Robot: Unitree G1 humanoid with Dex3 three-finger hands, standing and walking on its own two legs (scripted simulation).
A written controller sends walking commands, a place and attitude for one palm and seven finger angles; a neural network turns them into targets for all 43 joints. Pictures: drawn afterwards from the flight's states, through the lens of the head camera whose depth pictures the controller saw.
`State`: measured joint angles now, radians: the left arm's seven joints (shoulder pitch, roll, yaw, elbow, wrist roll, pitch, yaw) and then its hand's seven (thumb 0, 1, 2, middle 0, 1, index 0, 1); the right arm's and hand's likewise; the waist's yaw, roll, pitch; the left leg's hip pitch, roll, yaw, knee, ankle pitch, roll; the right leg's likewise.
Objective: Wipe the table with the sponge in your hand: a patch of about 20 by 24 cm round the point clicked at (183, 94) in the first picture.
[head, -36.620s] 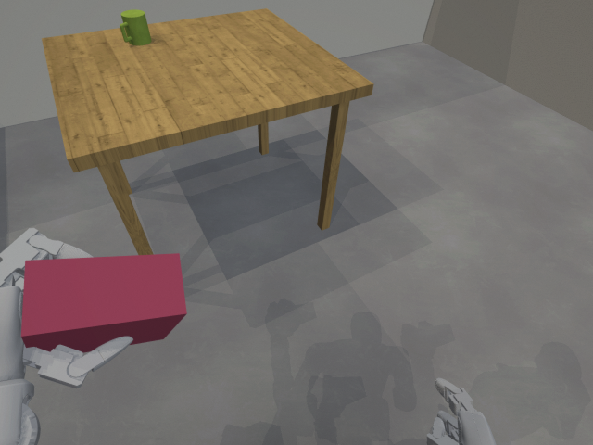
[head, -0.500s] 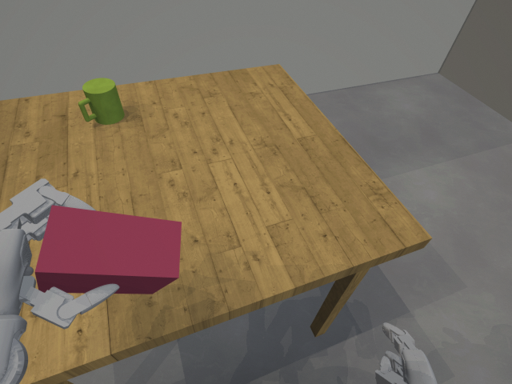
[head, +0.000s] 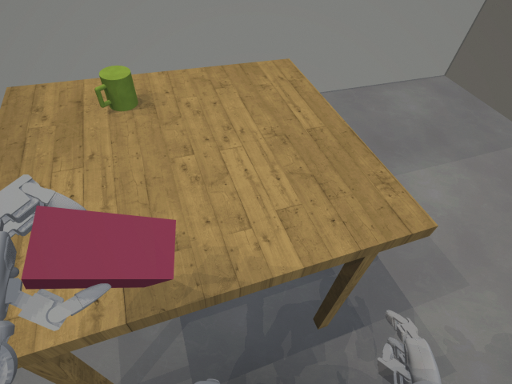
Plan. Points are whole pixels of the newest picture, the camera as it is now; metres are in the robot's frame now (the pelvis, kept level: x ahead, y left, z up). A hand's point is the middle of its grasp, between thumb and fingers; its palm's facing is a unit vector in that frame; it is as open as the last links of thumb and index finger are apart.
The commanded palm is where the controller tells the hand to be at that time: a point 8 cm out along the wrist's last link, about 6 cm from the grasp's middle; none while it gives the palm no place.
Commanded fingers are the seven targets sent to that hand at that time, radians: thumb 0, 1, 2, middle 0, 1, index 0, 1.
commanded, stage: step back with the hand held close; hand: left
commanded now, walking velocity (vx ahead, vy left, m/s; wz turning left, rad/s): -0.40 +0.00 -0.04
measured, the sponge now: (122, 255) +0.23 +0.18 +0.15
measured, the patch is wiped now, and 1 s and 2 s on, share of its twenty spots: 1.00 1.00 1.00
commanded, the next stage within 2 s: stop stepping back and stand still in 0.74 s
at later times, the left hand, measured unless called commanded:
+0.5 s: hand (14, 318) +0.15 +0.25 +0.17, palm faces +0.34 -0.84 -0.43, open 10.5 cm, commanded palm +0.08 +0.29 +0.20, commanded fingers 0.00 0.10 1.30 -1.20 -1.60 -1.20 -1.60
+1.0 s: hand out of the picture -0.03 +0.17 +0.16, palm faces +0.31 -0.86 -0.40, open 10.6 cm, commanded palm -0.08 +0.22 +0.20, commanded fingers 0.00 0.10 1.30 -1.20 -1.60 -1.20 -1.60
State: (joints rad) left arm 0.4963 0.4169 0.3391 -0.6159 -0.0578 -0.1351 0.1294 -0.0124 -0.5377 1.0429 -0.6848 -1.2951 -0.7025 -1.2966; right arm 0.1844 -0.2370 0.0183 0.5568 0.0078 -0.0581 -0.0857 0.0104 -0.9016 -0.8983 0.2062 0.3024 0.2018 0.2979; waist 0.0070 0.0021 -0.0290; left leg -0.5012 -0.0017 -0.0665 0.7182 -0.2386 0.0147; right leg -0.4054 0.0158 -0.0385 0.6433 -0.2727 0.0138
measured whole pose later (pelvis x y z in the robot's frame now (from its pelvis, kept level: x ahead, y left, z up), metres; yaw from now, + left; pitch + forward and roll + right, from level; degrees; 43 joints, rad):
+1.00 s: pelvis -0.24 -0.06 +0.01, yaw +0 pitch +2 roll +3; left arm 0.56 0.38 0.31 -0.50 -0.06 -0.08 0.11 -0.01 -0.54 1.05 -0.69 -1.30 -0.70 -1.30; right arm 0.22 -0.23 0.00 0.60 0.02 -0.06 -0.07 0.01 -0.90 -0.90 0.21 0.30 0.20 0.30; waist -0.03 -0.05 -0.09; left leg -0.48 0.00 0.01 1.15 -0.37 -0.02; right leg -0.49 0.00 -0.03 0.54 -0.11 -0.06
